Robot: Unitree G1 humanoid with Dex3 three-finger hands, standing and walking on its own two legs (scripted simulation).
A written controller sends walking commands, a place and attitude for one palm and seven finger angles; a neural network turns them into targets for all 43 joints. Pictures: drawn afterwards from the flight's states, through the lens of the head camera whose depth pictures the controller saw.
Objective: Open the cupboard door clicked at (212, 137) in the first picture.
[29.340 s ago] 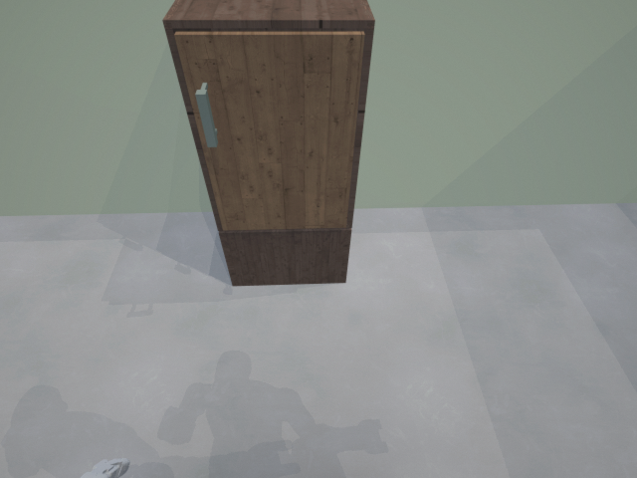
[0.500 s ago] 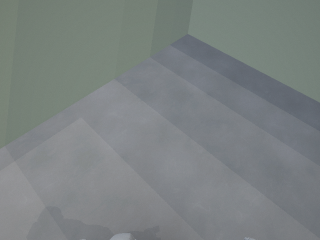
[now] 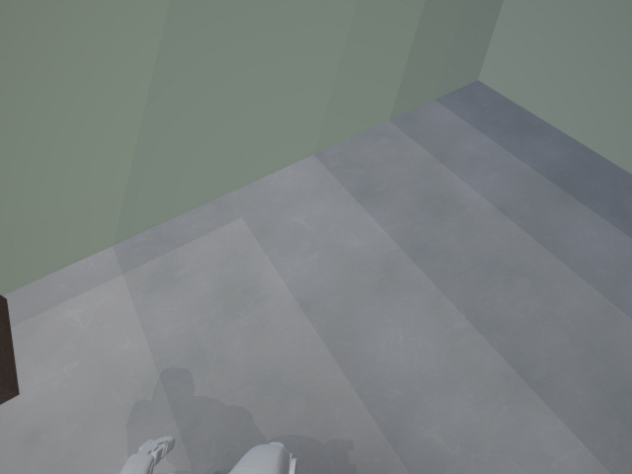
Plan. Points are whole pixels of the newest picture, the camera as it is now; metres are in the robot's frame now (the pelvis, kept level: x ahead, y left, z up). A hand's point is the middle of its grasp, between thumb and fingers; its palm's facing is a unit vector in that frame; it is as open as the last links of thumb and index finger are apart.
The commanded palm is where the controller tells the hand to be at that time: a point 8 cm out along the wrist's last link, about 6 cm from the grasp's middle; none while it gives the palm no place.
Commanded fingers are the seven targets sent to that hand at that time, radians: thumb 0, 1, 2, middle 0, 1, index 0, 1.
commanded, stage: turn to face it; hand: left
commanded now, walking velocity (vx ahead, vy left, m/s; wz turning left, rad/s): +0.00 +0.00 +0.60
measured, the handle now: out of the picture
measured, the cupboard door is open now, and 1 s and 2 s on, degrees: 41 41 41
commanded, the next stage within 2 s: none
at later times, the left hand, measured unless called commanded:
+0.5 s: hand out of the picture +0.02 +0.26 -0.17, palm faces +0.31 -0.92 -0.24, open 7.4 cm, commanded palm none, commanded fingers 0.00 0.90 0.90 -0.20 -0.30 -0.20 -0.30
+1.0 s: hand out of the picture -0.02 +0.20 -0.16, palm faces +0.57 -0.79 -0.23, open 7.4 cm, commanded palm none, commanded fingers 0.00 0.90 0.90 -0.20 -0.30 -0.20 -0.30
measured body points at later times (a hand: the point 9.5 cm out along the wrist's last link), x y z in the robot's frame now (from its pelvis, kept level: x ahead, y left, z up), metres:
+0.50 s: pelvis +0.01 +0.03 +0.01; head +0.05 +0.07 +0.45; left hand +0.00 +0.31 -0.15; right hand +0.18 -0.19 -0.12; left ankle -0.01 +0.12 -0.73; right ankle +0.03 -0.14 -0.65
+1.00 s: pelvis +0.03 +0.00 +0.00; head +0.07 +0.03 +0.45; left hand -0.05 +0.24 -0.14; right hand +0.25 -0.18 -0.14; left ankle -0.04 +0.10 -0.69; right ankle +0.07 -0.13 -0.73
